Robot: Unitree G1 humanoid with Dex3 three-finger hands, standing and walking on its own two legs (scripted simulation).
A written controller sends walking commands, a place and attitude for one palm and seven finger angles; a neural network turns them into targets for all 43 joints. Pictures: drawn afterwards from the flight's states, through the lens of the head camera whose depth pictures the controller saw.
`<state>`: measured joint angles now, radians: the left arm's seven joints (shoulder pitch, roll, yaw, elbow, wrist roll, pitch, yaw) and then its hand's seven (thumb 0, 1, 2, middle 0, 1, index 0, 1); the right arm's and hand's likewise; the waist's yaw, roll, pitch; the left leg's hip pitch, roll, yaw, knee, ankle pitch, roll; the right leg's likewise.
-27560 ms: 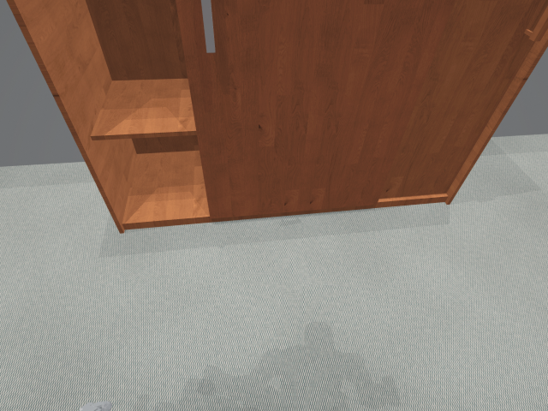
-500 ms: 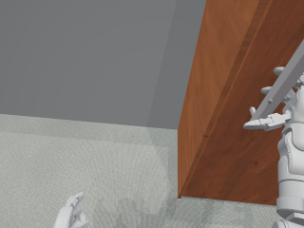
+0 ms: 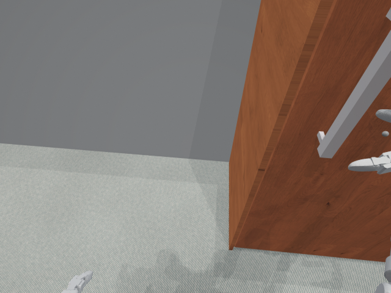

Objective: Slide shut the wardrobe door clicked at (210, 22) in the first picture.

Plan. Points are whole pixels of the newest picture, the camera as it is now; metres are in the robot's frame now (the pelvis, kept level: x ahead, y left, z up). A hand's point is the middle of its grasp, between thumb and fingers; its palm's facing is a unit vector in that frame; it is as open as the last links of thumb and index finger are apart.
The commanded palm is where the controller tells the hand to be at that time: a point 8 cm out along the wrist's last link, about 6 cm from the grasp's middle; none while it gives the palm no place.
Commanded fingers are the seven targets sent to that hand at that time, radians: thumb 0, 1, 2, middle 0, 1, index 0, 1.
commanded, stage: slip the hand off the handle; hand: right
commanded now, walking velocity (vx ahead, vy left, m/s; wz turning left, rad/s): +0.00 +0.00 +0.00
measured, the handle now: (353, 95) +0.42 -0.26 +0.22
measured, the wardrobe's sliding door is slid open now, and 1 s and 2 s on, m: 0.00 0.00 0.00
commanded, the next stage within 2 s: draw the hand back to the body in 0.56 s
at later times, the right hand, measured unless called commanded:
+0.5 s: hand out of the picture +0.28 -0.31 +0.18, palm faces +0.40 +0.91 -0.12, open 14.7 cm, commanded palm +0.23 -0.34 +0.18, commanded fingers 0.00 0.55 -0.20 0.25 1.15 0.25 1.15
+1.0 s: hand out of the picture +0.24 -0.29 +0.18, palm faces +0.13 +0.99 -0.03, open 14.7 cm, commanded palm +0.20 -0.33 +0.18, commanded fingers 0.00 0.55 -0.20 0.25 1.15 0.25 1.15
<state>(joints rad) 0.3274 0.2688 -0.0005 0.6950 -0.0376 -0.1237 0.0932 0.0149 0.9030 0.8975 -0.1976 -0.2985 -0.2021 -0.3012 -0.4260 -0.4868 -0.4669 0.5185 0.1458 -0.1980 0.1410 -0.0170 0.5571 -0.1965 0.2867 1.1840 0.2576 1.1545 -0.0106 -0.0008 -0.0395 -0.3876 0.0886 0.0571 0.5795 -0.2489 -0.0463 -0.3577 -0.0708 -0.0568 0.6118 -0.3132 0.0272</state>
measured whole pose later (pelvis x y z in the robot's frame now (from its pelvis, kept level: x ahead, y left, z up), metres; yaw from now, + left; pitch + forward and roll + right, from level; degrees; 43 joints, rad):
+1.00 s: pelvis +0.01 +0.01 +0.00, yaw -1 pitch -3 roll +1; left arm 0.26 0.27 -0.07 0.59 -0.07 -0.23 0.11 0.02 0.90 0.90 -0.20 -0.30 -0.20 -0.30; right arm 0.00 -0.49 -0.53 0.11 0.40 0.18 0.47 -0.02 0.56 -0.20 0.26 1.15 0.26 1.15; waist -0.05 -0.05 -0.04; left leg -0.21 0.07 0.08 0.54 -0.26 -0.03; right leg -0.19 -0.09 -0.03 0.56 -0.31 0.05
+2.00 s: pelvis +0.02 +0.00 +0.01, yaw +0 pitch -5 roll +0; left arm 0.22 0.22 0.00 0.66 0.02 -0.19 0.08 0.02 0.90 0.90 -0.20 -0.30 -0.20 -0.30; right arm 0.41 -0.32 -0.33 -0.35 0.05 -0.07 -0.11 0.01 -0.76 -0.84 0.22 0.38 0.22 0.38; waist -0.09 -0.05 0.02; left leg -0.10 0.08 0.06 0.43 -0.23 -0.05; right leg -0.06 -0.07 -0.06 0.44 -0.28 0.04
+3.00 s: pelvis -0.08 -0.02 -0.01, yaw +1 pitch -2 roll +0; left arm 0.26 0.22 0.00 0.59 0.00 -0.12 0.09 0.02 0.90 0.90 -0.20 -0.30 -0.20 -0.30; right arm 0.46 -0.36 -0.43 -0.45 0.00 -0.23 -0.16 0.01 -0.88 -0.90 0.21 0.30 0.22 0.31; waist -0.02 0.00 0.03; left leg -0.42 0.09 0.00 0.58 -0.15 -0.06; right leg -0.41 -0.04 -0.06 0.67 -0.28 -0.02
